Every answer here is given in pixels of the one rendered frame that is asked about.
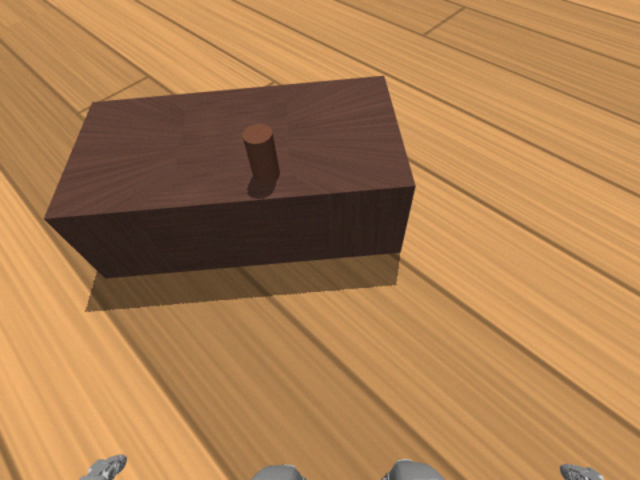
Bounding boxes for can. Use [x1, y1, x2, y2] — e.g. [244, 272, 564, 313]
[242, 124, 280, 184]

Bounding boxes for left robot hand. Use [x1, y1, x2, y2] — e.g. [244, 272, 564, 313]
[79, 454, 127, 480]

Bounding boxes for right robot hand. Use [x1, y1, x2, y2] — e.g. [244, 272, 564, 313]
[560, 464, 604, 480]

